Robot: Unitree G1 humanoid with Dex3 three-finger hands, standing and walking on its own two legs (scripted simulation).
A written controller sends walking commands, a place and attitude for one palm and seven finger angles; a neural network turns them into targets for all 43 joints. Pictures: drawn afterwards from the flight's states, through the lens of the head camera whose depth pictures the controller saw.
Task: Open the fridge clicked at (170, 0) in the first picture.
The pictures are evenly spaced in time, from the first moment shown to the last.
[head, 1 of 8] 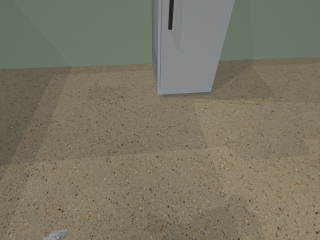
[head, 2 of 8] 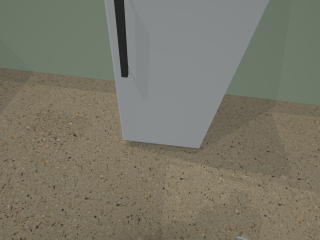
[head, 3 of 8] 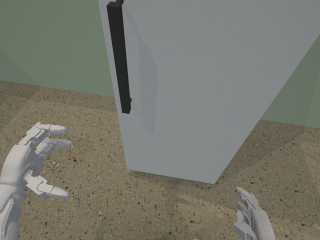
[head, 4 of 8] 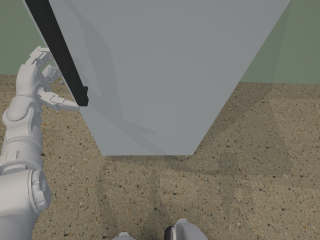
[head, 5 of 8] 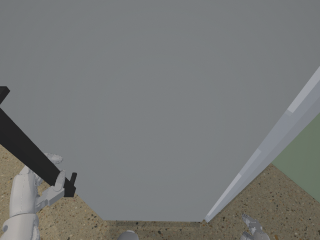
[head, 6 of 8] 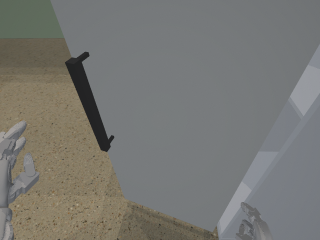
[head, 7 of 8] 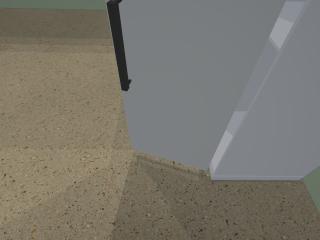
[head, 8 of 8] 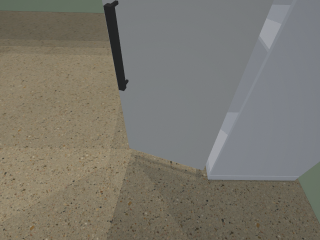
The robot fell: no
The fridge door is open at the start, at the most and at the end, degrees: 0 82 72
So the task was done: yes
